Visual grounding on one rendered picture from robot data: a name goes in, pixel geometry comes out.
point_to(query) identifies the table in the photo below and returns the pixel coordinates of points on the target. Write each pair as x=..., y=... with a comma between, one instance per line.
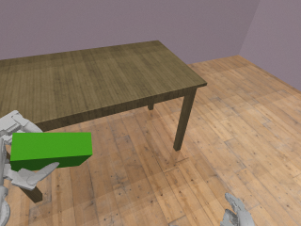
x=62, y=89

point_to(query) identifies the left robot forearm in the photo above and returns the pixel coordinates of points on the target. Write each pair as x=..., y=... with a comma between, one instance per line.
x=4, y=207

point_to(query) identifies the robot right hand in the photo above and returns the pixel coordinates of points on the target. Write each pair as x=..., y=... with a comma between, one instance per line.
x=242, y=217

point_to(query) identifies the sponge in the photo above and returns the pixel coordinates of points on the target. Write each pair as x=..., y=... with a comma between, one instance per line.
x=34, y=151

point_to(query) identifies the robot left hand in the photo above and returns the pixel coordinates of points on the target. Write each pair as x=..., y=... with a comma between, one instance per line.
x=14, y=122

